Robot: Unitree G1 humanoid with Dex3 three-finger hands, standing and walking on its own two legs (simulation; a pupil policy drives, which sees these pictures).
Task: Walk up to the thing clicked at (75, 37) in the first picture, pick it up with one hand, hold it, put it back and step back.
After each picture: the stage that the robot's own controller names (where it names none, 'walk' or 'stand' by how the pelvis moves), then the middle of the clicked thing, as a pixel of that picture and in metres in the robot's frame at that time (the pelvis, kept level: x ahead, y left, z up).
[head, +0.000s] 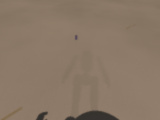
stand; (76, 37) +2.05 +0.33 -0.72
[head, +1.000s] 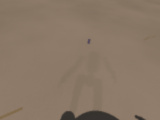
walk; (88, 41) +1.93 +0.05 -0.70
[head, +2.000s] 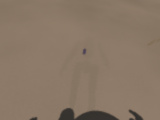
walk; (84, 51) +1.32 +0.03 -0.70
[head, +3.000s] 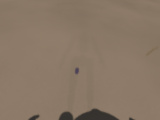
walk; (76, 71) +0.85 +0.09 -0.71
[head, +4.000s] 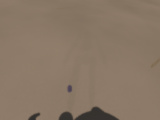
walk; (69, 88) +0.54 +0.17 -0.71
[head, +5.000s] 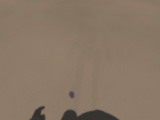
stand; (71, 94) +0.39 +0.18 -0.70
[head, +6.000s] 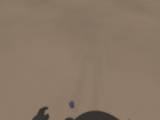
stand; (71, 104) +0.34 +0.17 -0.72
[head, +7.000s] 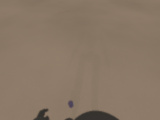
stand; (70, 104) +0.34 +0.19 -0.73
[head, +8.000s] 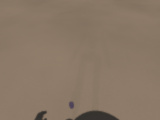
stand; (71, 105) +0.33 +0.18 -0.73
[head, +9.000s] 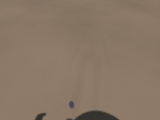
stand; (71, 104) +0.33 +0.18 -0.73
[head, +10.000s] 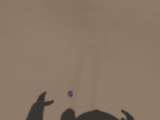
go down; (70, 94) +0.35 +0.17 -0.70
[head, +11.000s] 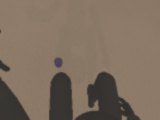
go down; (58, 63) +0.43 +0.18 -0.29
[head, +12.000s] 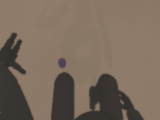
close in; (62, 63) +0.43 +0.18 -0.30
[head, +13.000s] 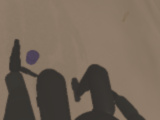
close in; (32, 57) +0.43 +0.21 -0.23
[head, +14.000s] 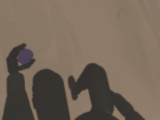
close; (25, 57) +0.42 +0.23 -0.23
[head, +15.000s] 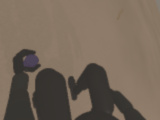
lift; (30, 61) +0.39 +0.20 -0.23
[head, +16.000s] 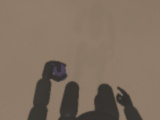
lift; (60, 72) +0.33 +0.19 -0.03
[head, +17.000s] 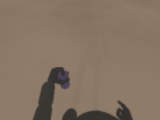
hold; (64, 80) +0.31 +0.16 +0.00
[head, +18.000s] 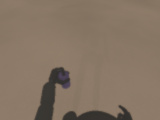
hold; (64, 80) +0.31 +0.16 -0.01
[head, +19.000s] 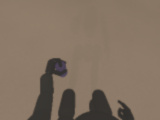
crouch; (61, 69) +0.38 +0.17 -0.07
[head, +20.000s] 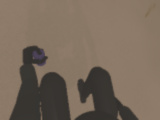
lower; (39, 58) +0.42 +0.21 -0.21
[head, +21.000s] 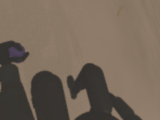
lower; (17, 54) +0.43 +0.25 -0.24
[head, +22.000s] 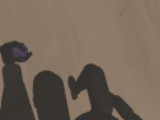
lower; (20, 54) +0.43 +0.25 -0.24
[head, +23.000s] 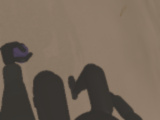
lower; (21, 54) +0.43 +0.25 -0.24
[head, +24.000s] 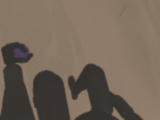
loosen; (21, 55) +0.43 +0.24 -0.24
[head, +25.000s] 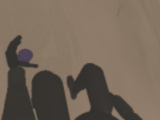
open; (24, 57) +0.42 +0.22 -0.23
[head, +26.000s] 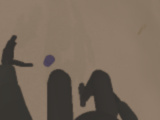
stand; (48, 61) +0.41 +0.20 -0.26
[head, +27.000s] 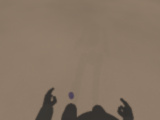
stand; (71, 95) +0.35 +0.15 -0.62
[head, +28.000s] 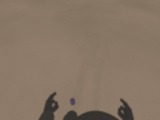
stand; (72, 101) +0.36 +0.15 -0.66
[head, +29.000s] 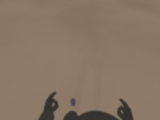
stand; (73, 102) +0.36 +0.14 -0.66
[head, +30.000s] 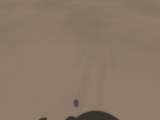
stand; (76, 103) +0.37 +0.14 -0.72
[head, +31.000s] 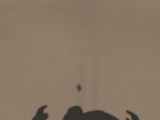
walk; (79, 88) +0.45 +0.10 -0.70
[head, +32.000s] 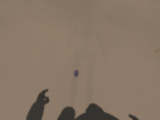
walk; (76, 73) +0.66 +0.11 -0.69
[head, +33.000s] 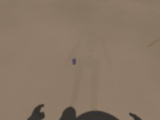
stand; (74, 61) +0.98 +0.22 -0.70
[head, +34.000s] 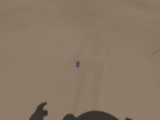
stand; (77, 64) +1.01 +0.15 -0.72
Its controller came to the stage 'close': yes
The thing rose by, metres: 0.71
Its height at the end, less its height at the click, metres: +0.00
